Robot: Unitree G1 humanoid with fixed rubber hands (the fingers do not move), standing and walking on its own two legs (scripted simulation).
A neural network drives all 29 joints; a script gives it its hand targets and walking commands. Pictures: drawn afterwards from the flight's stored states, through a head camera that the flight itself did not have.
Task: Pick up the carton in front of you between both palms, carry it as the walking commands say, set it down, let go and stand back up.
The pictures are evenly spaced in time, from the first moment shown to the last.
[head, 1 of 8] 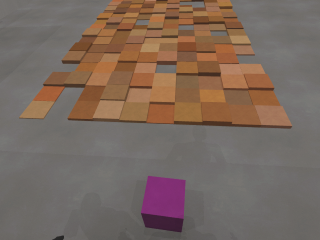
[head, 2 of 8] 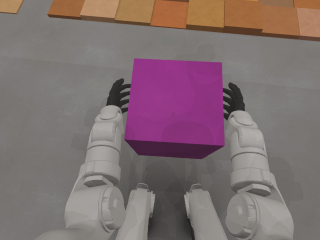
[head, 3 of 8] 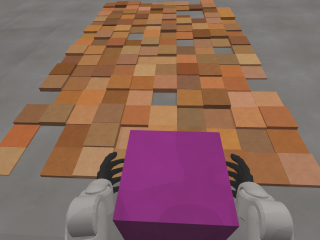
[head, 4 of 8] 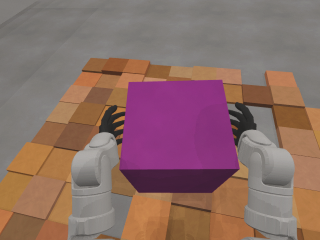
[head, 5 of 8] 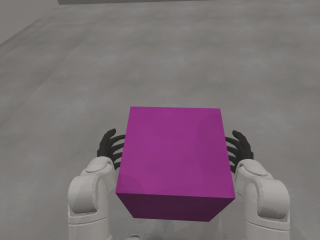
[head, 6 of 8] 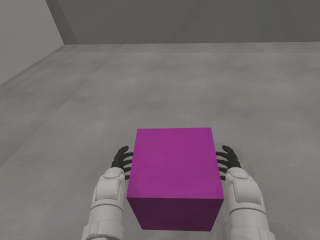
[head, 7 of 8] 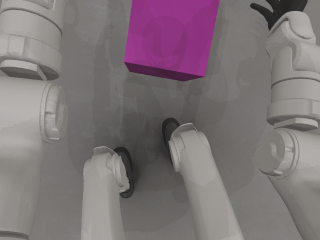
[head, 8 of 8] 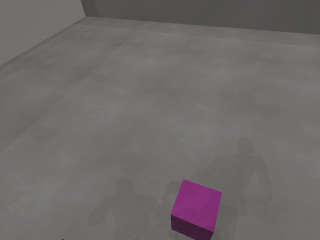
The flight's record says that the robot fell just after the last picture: no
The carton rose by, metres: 0.80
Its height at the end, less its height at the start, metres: +0.00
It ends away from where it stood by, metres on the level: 6.71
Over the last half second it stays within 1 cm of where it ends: yes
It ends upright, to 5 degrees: yes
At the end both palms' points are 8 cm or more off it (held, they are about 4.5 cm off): yes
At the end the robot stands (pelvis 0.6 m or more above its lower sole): yes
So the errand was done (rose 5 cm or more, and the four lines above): yes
